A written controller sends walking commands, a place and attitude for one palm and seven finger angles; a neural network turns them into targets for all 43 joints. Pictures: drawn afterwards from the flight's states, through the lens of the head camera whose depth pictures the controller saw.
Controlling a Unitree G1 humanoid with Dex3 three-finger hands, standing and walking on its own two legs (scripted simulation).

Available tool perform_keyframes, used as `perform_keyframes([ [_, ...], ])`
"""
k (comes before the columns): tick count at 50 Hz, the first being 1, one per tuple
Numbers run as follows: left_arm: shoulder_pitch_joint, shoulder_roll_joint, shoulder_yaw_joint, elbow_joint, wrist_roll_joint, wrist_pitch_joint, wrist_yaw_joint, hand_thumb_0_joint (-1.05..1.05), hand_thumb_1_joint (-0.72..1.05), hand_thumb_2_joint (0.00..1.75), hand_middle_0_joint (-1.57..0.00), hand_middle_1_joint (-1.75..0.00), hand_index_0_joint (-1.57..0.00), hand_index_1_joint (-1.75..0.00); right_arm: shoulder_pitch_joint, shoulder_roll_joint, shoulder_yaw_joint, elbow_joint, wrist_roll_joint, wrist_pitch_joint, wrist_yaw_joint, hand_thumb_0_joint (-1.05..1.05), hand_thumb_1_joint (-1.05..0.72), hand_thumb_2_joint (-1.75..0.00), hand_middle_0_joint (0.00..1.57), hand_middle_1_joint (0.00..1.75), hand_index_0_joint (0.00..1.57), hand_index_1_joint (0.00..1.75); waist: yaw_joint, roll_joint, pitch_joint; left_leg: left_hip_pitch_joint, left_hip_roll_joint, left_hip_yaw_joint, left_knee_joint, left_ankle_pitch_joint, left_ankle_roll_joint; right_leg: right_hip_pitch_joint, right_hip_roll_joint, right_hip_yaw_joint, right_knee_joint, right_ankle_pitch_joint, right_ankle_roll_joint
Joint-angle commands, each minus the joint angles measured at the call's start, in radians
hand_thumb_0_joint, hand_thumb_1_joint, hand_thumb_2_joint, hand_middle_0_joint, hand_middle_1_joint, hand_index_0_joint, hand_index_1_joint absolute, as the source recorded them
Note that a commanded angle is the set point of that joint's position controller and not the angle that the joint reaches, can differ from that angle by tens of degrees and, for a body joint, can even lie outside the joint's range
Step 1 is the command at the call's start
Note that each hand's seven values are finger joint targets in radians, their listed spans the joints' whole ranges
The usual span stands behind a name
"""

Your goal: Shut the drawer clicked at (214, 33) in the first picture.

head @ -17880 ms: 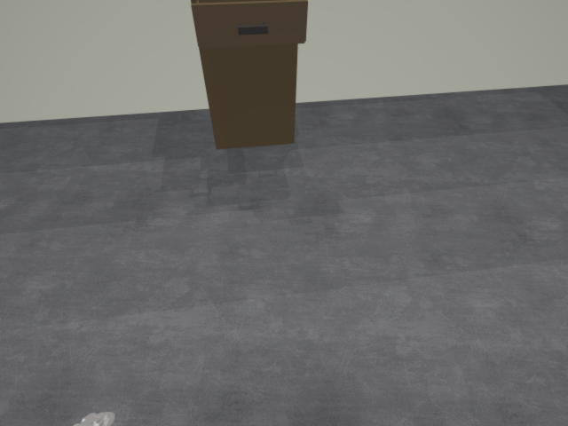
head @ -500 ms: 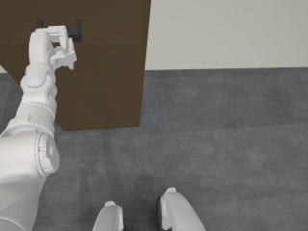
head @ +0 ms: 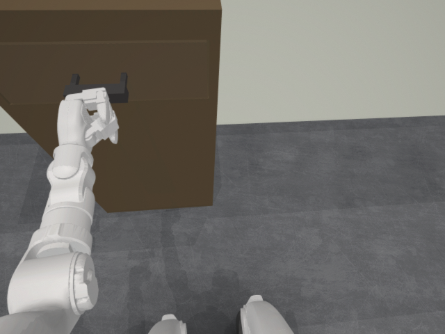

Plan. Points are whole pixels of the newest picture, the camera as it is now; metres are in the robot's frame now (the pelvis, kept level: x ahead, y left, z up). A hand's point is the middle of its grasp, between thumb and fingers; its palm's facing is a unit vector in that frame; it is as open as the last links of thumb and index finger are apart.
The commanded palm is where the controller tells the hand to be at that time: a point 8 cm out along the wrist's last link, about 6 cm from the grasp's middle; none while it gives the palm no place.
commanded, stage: draw the hand back to the body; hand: left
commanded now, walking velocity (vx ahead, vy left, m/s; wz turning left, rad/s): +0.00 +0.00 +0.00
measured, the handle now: (98, 85) +0.57 +0.20 +0.06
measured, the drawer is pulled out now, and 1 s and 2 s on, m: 0.00 0.00 0.00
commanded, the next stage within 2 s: step back with the hand held close in 1.26 s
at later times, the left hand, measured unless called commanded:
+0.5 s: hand (54, 183) +0.32 +0.19 +0.14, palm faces +0.13 -0.97 -0.20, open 3.3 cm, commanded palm +0.28 +0.24 +0.16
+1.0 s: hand out of the picture +0.22 +0.23 +0.21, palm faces +0.39 -0.84 -0.38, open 3.3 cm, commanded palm +0.16 +0.27 +0.23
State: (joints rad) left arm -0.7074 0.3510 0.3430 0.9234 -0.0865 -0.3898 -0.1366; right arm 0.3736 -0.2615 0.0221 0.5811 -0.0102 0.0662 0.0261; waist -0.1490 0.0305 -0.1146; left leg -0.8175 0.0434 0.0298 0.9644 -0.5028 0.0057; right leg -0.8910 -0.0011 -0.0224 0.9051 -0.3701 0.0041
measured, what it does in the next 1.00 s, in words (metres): rises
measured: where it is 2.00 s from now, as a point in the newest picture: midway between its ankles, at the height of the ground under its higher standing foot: outside the picture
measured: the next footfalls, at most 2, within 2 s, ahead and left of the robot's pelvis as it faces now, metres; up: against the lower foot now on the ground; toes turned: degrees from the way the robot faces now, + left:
none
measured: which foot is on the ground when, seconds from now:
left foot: down 0.00-1.00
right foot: down 0.00-1.00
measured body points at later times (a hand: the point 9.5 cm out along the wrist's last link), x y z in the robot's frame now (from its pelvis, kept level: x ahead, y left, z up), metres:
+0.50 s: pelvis +0.02 -0.01 +0.04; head +0.03 -0.02 +0.49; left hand +0.31 +0.24 +0.16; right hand +0.20 -0.24 -0.04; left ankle -0.03 +0.11 -0.68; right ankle +0.03 -0.13 -0.68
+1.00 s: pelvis +0.02 -0.01 +0.06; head +0.00 -0.03 +0.51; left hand +0.19 +0.28 +0.23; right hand +0.21 -0.22 -0.03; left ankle -0.03 +0.11 -0.68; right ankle +0.03 -0.13 -0.68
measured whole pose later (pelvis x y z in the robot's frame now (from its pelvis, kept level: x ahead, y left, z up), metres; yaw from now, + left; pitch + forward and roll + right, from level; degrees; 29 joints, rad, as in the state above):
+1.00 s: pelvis +0.02 -0.01 +0.06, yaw +2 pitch -4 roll -1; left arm 0.43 0.31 0.24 -0.36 -0.05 -0.08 0.09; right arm 0.22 -0.23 0.03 0.63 -0.01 -0.10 -0.06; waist 0.05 0.08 0.01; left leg -0.04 0.02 0.02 0.43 -0.32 0.00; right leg -0.13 -0.01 -0.04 0.43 -0.23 0.00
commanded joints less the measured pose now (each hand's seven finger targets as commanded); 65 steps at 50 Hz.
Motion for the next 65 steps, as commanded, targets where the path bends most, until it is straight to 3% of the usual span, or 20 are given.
perform_keyframes([
  [1, -0.106, 0.198, 0.014, -0.408, -0.078, -0.023, -0.012, 0.00, 0.90, 0.90, -1.40, -1.60, -1.40, -1.60, 0.116, -0.141, -0.068, -0.115, 0.021, -0.034, -0.011, 0.00, -0.90, -0.90, 0.20, 0.30, 0.20, 0.30, 0.075, -0.003, -0.530, 0.250, -0.026, -0.004, -0.159, 0.631, 0.019, 0.567, 0.025, 0.008, -0.102, 0.582, -0.024],
  [6, 0.006, 0.126, -0.046, -0.589, -0.115, 0.033, -0.023, 0.00, 0.90, 0.90, -1.40, -1.60, -1.40, -1.60, 0.042, -0.133, -0.065, -0.124, 0.046, -0.064, -0.031, 0.00, -0.90, -0.90, 0.20, 0.30, 0.20, 0.30, 0.063, 0.013, -0.364, 0.314, -0.023, 0.007, -0.233, 0.547, 0.017, 0.561, 0.024, -0.008, -0.173, 0.524, -0.017],
  [8, 0.040, 0.111, -0.063, -0.670, -0.124, 0.037, -0.028, 0.00, 0.90, 0.90, -1.40, -1.60, -1.40, -1.60, 0.020, -0.126, -0.064, -0.120, 0.047, -0.084, -0.037, 0.00, -0.90, -0.90, 0.20, 0.30, 0.20, 0.30, 0.069, 0.058, -0.366, 0.371, -0.024, 0.003, -0.250, 0.561, 0.013, 0.569, 0.021, -0.011, -0.189, 0.512, -0.016],
  [12, 0.159, 0.068, -0.103, -0.748, -0.136, 0.068, -0.051, 0.00, 0.90, 0.90, -1.40, -1.60, -1.40, -1.60, -0.027, -0.119, -0.054, -0.120, 0.051, -0.122, -0.046, 0.00, -0.90, -0.90, 0.20, 0.30, 0.20, 0.30, 0.076, 0.070, -0.305, 0.432, -0.022, -0.006, -0.285, 0.579, 0.008, 0.580, 0.015, -0.022, -0.218, 0.509, -0.018],
  [14, 0.208, 0.082, -0.090, -0.737, -0.145, 0.098, -0.062, 0.00, 0.90, 0.90, -1.40, -1.60, -1.40, -1.60, -0.060, -0.127, -0.049, -0.124, 0.055, -0.134, -0.053, 0.00, -0.90, -0.90, 0.20, 0.30, 0.20, 0.30, 0.084, -0.008, -0.241, 0.398, -0.027, -0.011, -0.313, 0.486, 0.009, 0.599, 0.011, -0.029, -0.237, 0.465, -0.019],
  [17, 0.247, 0.090, -0.080, -0.831, -0.155, 0.128, -0.075, 0.00, 0.90, 0.90, -1.40, -1.60, -1.40, -1.60, -0.113, -0.118, -0.039, -0.150, 0.058, -0.157, -0.061, 0.00, -0.90, -0.90, 0.20, 0.30, 0.20, 0.30, 0.108, 0.043, -0.233, 0.436, -0.036, -0.009, -0.341, 0.458, 0.010, 0.634, 0.004, -0.025, -0.258, 0.439, -0.024],
  [19, 0.313, 0.090, -0.070, -0.887, -0.169, 0.146, -0.080, 0.00, 0.90, 0.90, -1.40, -1.60, -1.40, -1.60, -0.139, -0.113, -0.034, -0.164, 0.058, -0.176, -0.065, 0.00, -0.90, -0.90, 0.20, 0.30, 0.20, 0.30, 0.126, 0.009, -0.241, 0.456, -0.034, -0.015, -0.356, 0.473, 0.009, 0.665, 0.002, -0.030, -0.266, 0.448, -0.023],
  [20, 0.332, 0.153, -0.122, -1.004, -0.051, 0.158, 0.033, 0.00, 0.90, 0.90, -1.40, -1.60, -1.40, -1.60, -0.199, -0.104, -0.046, -0.165, 0.051, -0.165, -0.079, 0.00, -0.90, -0.90, 0.20, 0.30, 0.20, 0.30, 0.160, 0.003, -0.188, 0.500, -0.040, -0.002, -0.401, 0.450, 0.017, 0.682, -0.018, 0.003, -0.324, 0.382, -0.028],
  [21, 0.388, 0.116, -0.125, -0.997, -0.042, 0.184, 0.092, 0.00, 0.90, 0.90, -1.40, -1.60, -1.40, -1.60, -0.206, -0.099, -0.041, -0.166, 0.044, -0.164, -0.087, 0.00, -0.90, -0.90, 0.20, 0.30, 0.20, 0.30, 0.143, -0.045, -0.128, 0.498, -0.038, -0.003, -0.424, 0.399, 0.020, 0.667, -0.014, 0.002, -0.357, 0.334, -0.024],
  [22, 0.424, 0.089, -0.151, -1.007, -0.025, 0.202, 0.128, 0.00, 0.90, 0.90, -1.40, -1.60, -1.40, -1.60, -0.224, -0.094, -0.034, -0.160, 0.044, -0.158, -0.093, 0.00, -0.90, -0.90, 0.20, 0.30, 0.20, 0.30, 0.148, -0.042, -0.100, 0.502, -0.034, -0.005, -0.449, 0.378, 0.019, 0.687, -0.015, 0.002, -0.374, 0.310, -0.024],
  [30, 0.594, 0.099, -0.126, -1.192, 0.026, 0.252, 0.224, 0.00, 0.90, 0.90, -1.40, -1.60, -1.40, -1.60, -0.272, -0.074, -0.016, -0.140, 0.025, -0.161, -0.115, 0.00, -0.90, -0.90, 0.20, 0.30, 0.20, 0.30, 0.170, 0.002, -0.067, 0.654, -0.033, 0.008, -0.541, 0.444, 0.024, 0.801, -0.017, -0.003, -0.463, 0.358, -0.024],
  [35, 0.712, 0.092, -0.116, -1.301, 0.033, 0.256, 0.234, 0.00, 0.90, 0.90, -1.40, -1.60, -1.40, -1.60, -0.286, -0.068, -0.012, -0.134, 0.014, -0.184, -0.109, 0.00, -0.90, -0.90, 0.20, 0.30, 0.20, 0.30, 0.181, 0.037, -0.015, 0.696, -0.029, 0.002, -0.579, 0.495, 0.019, 0.830, -0.012, -0.011, -0.496, 0.383, -0.026],
  [38, 0.798, 0.115, -0.070, -1.336, 0.032, 0.258, 0.238, 0.00, 0.90, 0.90, -1.40, -1.60, -1.40, -1.60, -0.288, -0.068, -0.017, -0.127, 0.009, -0.192, -0.105, 0.00, -0.90, -0.90, 0.20, 0.30, 0.20, 0.30, 0.189, -0.004, 0.002, 0.700, -0.028, 0.003, -0.589, 0.497, 0.021, 0.847, -0.009, -0.009, -0.512, 0.382, -0.024],
  [43, 0.915, 0.113, -0.042, -1.430, 0.032, 0.250, 0.238, 0.00, 0.90, 0.90, -1.40, -1.60, -1.40, -1.60, -0.294, -0.064, -0.022, -0.126, 0.005, -0.207, -0.098, 0.00, -0.90, -0.90, 0.20, 0.30, 0.20, 0.30, 0.195, 0.014, 0.042, 0.702, -0.026, 0.004, -0.595, 0.490, 0.020, 0.842, -0.010, -0.007, -0.527, 0.365, -0.022],
  [51, 1.130, 0.160, 0.057, -1.573, 0.035, 0.231, 0.253, 0.00, 0.90, 0.90, -1.40, -1.60, -1.40, -1.60, -0.284, -0.062, -0.033, -0.124, 0.001, -0.248, -0.095, 0.00, -0.90, -0.90, 0.20, 0.30, 0.20, 0.30, 0.219, 0.020, 0.051, 0.695, -0.019, -0.003, -0.588, 0.510, 0.013, 0.850, -0.007, -0.005, -0.522, 0.371, -0.024],
  [54, 1.173, 0.161, 0.079, -1.617, 0.035, 0.223, 0.256, 0.00, 0.90, 0.90, -1.40, -1.60, -1.40, -1.60, -0.280, -0.056, -0.038, -0.125, 0.005, -0.259, -0.099, 0.00, -0.90, -0.90, 0.20, 0.30, 0.20, 0.30, 0.219, 0.020, 0.071, 0.694, -0.014, 0.001, -0.585, 0.488, 0.014, 0.829, -0.008, -0.001, -0.522, 0.349, -0.023],
  [58, 1.123, 0.117, 0.030, -1.557, 0.042, 0.226, 0.256, 0.00, 0.90, 0.90, -1.40, -1.60, -1.40, -1.60, -0.271, -0.066, -0.041, -0.109, 0.006, -0.263, -0.107, 0.00, -0.90, -0.90, 0.20, 0.30, 0.20, 0.30, 0.199, -0.005, 0.159, 0.677, -0.013, -0.001, -0.591, 0.386, 0.021, 0.760, -0.009, 0.004, -0.551, 0.230, -0.022],
  [60, 1.118, 0.128, 0.042, -1.554, 0.042, 0.220, 0.261, 0.00, 0.90, 0.90, -1.40, -1.60, -1.40, -1.60, -0.271, -0.065, -0.041, -0.107, 0.003, -0.268, -0.111, 0.00, -0.90, -0.90, 0.20, 0.30, 0.20, 0.30, 0.204, -0.027, 0.142, 0.677, -0.016, -0.005, -0.593, 0.363, 0.025, 0.766, -0.012, 0.004, -0.552, 0.205, -0.021],
  [63, 1.108, 0.136, 0.046, -1.584, 0.046, 0.213, 0.265, 0.00, 0.90, 0.90, -1.40, -1.60, -1.40, -1.60, -0.275, -0.062, -0.039, -0.108, 0.003, -0.279, -0.112, 0.00, -0.90, -0.90, 0.20, 0.30, 0.20, 0.30, 0.212, 0.039, 0.111, 0.682, -0.019, -0.010, -0.597, 0.362, 0.021, 0.787, -0.014, 0.007, -0.543, 0.204, -0.027],
  [65, 1.115, 0.145, 0.054, -1.603, 0.047, 0.209, 0.270, 0.00, 0.90, 0.90, -1.40, -1.60, -1.40, -1.60, -0.277, -0.061, -0.038, -0.110, 0.001, -0.287, -0.110, 0.00, -0.90, -0.90, 0.20, 0.30, 0.20, 0.30, 0.217, 0.037, 0.092, 0.679, -0.019, -0.013, -0.599, 0.381, 0.018, 0.809, -0.013, 0.004, -0.533, 0.229, -0.028],
])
